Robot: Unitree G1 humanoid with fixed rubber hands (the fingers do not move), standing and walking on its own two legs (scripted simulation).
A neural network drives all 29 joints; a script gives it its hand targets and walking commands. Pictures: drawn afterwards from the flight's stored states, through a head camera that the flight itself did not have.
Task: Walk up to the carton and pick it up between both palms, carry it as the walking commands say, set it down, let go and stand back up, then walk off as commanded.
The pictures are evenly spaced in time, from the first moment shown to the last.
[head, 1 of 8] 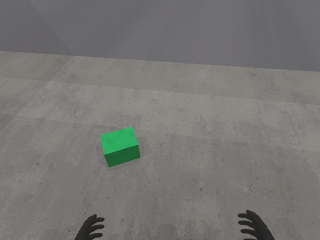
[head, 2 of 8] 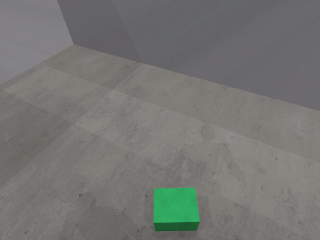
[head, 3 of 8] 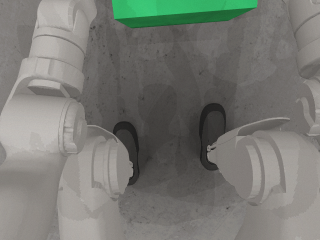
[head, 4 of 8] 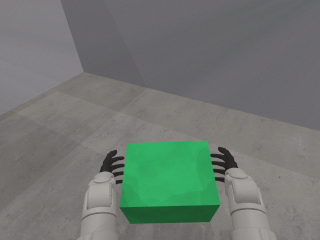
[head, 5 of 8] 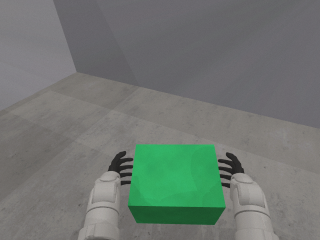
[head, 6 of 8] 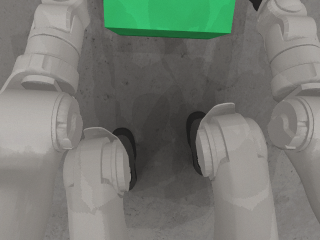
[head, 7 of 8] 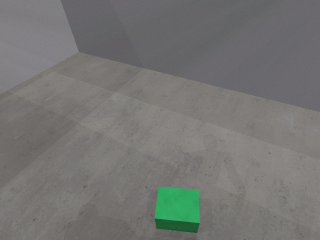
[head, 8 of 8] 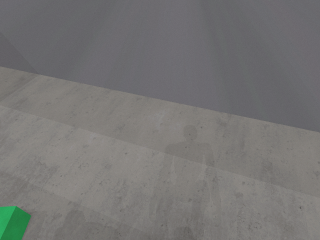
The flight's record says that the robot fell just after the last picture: no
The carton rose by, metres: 0.71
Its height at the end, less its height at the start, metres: +0.00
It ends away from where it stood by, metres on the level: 0.07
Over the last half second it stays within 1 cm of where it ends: yes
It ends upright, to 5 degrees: yes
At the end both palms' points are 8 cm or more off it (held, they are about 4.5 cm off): yes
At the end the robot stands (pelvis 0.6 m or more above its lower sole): yes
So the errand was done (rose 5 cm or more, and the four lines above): yes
